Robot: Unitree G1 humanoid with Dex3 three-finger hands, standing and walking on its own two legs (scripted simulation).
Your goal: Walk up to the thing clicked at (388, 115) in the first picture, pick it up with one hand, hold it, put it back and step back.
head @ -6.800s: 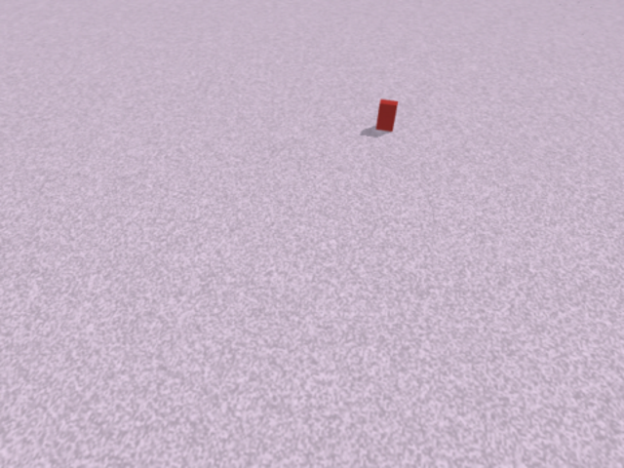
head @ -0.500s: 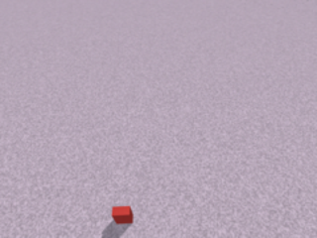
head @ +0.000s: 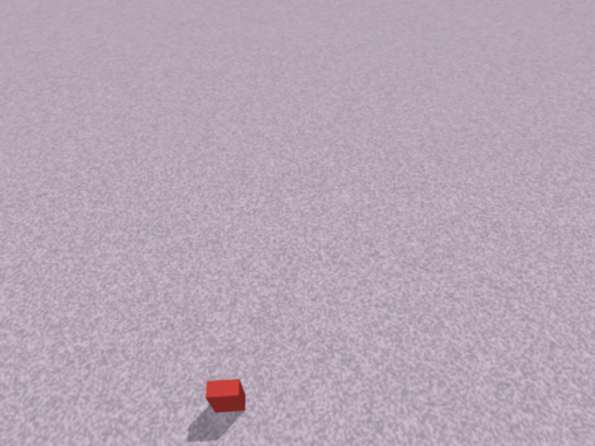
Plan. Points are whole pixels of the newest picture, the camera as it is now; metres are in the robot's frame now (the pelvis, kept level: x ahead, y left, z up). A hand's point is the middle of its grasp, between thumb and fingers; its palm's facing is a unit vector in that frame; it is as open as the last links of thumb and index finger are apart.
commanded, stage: stand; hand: left
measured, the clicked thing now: (226, 396) +0.39 +0.22 -0.70
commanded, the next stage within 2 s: go down in 1.98 s
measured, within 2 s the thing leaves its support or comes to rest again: neither
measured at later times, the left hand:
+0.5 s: hand out of the picture +0.05 +0.25 -0.16, palm faces -0.03 -0.94 -0.34, open 7.4 cm
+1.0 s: hand out of the picture +0.08 +0.24 -0.15, palm faces -0.03 -0.94 -0.34, open 7.4 cm
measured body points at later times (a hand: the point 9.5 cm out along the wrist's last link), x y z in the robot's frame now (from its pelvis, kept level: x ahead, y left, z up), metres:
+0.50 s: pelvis -0.01 -0.01 +0.00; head +0.00 -0.01 +0.45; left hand +0.06 +0.29 -0.13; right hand +0.05 -0.31 -0.14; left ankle +0.02 +0.13 -0.75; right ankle -0.01 -0.13 -0.75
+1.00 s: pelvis +0.00 -0.01 +0.00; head +0.01 -0.01 +0.45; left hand +0.08 +0.29 -0.13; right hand +0.07 -0.31 -0.13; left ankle +0.02 +0.13 -0.75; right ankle -0.01 -0.13 -0.75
